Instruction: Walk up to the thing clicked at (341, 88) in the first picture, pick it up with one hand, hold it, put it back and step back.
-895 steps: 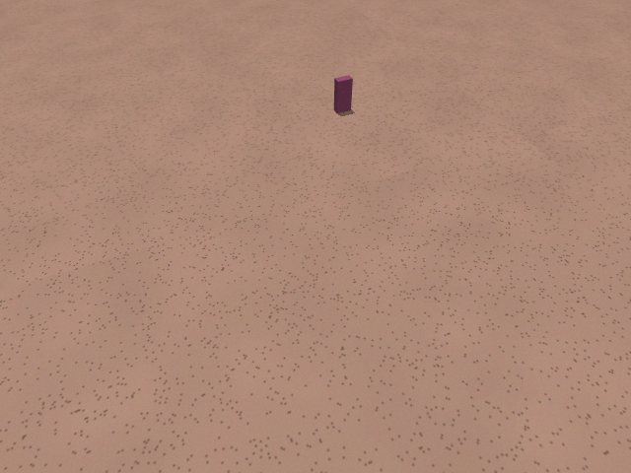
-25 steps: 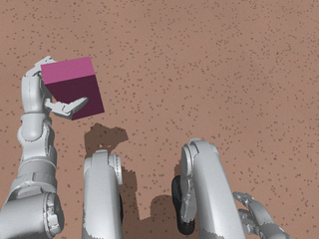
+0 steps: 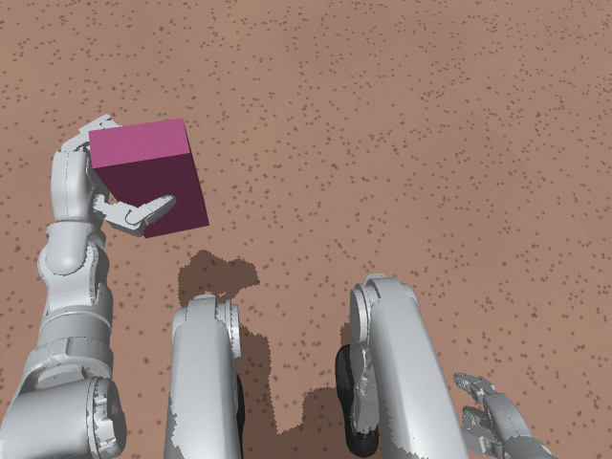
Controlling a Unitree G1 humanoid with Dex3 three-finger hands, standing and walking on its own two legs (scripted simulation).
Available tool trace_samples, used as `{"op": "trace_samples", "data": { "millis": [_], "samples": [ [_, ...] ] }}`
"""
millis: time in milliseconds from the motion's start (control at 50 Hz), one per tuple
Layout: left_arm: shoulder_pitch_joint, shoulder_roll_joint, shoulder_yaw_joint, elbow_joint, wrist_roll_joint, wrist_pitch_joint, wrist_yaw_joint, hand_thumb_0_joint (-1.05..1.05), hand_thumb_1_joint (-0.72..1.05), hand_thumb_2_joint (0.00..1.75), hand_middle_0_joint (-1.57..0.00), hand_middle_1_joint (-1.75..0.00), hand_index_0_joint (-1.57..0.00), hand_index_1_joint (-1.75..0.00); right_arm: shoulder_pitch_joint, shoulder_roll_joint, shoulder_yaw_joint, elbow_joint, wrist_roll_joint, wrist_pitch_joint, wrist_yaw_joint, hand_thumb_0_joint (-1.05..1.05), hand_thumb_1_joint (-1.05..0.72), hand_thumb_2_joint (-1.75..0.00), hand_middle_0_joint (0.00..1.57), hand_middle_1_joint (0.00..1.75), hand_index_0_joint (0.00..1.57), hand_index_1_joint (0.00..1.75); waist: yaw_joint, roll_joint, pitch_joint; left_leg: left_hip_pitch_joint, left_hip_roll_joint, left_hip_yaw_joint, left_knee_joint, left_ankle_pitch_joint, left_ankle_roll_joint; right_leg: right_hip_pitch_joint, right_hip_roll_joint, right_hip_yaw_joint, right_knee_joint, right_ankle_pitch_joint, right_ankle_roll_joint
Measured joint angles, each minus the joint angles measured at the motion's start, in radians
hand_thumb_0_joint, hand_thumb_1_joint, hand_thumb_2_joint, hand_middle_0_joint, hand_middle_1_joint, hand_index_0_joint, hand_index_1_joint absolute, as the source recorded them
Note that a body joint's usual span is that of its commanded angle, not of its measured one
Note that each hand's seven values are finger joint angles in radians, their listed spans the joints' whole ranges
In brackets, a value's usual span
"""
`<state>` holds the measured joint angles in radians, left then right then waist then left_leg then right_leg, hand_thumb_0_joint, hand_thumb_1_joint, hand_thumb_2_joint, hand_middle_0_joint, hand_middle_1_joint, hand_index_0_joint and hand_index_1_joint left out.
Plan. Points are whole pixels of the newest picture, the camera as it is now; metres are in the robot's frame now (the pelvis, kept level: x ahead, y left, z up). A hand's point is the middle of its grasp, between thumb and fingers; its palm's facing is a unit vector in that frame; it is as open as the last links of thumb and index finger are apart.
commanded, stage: lift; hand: left
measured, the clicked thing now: (161, 187) +0.45 +0.17 -0.04
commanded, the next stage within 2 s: hold in 1.86 s
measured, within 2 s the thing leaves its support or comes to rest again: neither
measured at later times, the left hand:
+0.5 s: hand (76, 133) +0.43 +0.19 +0.13, palm faces +0.01 -1.00 -0.05, open 9.0 cm
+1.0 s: hand out of the picture +0.41 +0.19 +0.28, palm faces +0.00 -1.00 -0.03, open 9.0 cm
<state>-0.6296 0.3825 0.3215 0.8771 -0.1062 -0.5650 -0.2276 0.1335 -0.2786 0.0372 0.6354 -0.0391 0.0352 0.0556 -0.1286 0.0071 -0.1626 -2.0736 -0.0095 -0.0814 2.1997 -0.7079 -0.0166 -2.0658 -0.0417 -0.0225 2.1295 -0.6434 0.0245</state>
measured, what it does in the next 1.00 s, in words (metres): rises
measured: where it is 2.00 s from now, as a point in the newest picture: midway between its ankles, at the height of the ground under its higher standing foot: (294, 434)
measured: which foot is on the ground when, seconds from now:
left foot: down 0.00-1.00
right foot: down 0.00-1.00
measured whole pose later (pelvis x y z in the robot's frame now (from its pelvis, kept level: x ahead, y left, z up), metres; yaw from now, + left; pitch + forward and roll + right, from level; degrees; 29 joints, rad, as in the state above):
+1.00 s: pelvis +0.05 +0.00 +0.24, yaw +1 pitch +20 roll -3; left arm -0.21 0.27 0.16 0.36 -0.19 -0.26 -0.15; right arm 0.19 -0.24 0.00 0.60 0.05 -0.05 -0.03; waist -0.04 0.01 -0.15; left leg -1.13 0.03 -0.05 1.37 -0.60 -0.01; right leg -1.12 -0.02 -0.04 1.30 -0.53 0.02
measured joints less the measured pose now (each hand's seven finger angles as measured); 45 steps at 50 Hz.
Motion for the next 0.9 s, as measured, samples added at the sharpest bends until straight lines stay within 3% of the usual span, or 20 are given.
{"op": "trace_samples", "data": {
  "millis": [240, 660, 900],
  "samples": [
    [0.112, -0.04, -0.032, -0.158, -0.05, 0.083, -0.012, 0.0, -0.4, 1.08, -0.88, -1.21, -0.87, -1.2, 0.008, 0.002, -0.013, -0.037, 0.042, -0.016, -0.03, 0.01, -0.92, -0.9, 0.2, 0.3, 0.2, 0.3, 0.03, 0.008, -0.036, 0.132, 0.009, 0.006, -0.134, 0.007, 0.0, 0.128, 0.002, -0.003, -0.128, 0.005, -0.004],
    [0.361, -0.101, -0.13, -0.539, -0.078, 0.287, 0.083, 0.0, -0.39, 1.08, -0.87, -1.22, -0.86, -1.2, 0.019, 0.032, -0.039, -0.05, 0.095, -0.034, -0.08, 0.01, -0.89, -0.89, 0.2, 0.3, 0.2, 0.3, 0.08, 0.02, -0.028, 0.569, 0.029, 0.021, -0.517, 0.041, 0.007, 0.566, 0.012, -0.013, -0.512, 0.039, -0.001],
    [0.398, -0.1, -0.149, -0.525, -0.08, 0.306, 0.093, 0.0, -0.4, 1.08, -0.88, -1.21, -0.86, -1.2, 0.045, 0.041, -0.038, -0.041, 0.091, -0.075, -0.091, 0.01, -0.89, -0.89, 0.2, 0.3, 0.2, 0.3, 0.085, 0.006, -0.003, 0.85, 0.039, 0.025, -0.748, 0.089, 0.007, 0.851, 0.019, -0.02, -0.747, 0.088, -0.003]
  ]
}}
